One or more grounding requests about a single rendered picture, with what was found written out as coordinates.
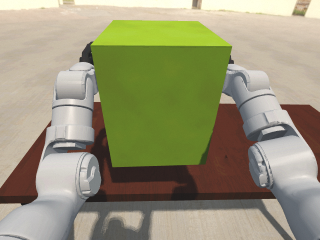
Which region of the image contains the robot right hand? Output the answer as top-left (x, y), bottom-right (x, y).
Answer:
top-left (228, 55), bottom-right (234, 64)

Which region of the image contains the robot left upper arm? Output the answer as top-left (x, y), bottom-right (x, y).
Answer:
top-left (0, 152), bottom-right (101, 240)

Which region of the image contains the carton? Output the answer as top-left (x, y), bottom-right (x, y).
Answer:
top-left (90, 20), bottom-right (232, 168)

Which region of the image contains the robot right forearm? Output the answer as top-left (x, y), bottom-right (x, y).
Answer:
top-left (222, 64), bottom-right (318, 177)

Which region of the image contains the table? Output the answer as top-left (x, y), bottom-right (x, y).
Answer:
top-left (0, 102), bottom-right (320, 206)

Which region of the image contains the robot left hand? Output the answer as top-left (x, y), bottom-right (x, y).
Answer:
top-left (79, 41), bottom-right (94, 66)

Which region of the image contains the robot left forearm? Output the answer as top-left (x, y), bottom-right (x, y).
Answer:
top-left (35, 62), bottom-right (99, 193)

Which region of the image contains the robot right upper arm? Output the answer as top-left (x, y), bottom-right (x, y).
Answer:
top-left (248, 135), bottom-right (320, 240)

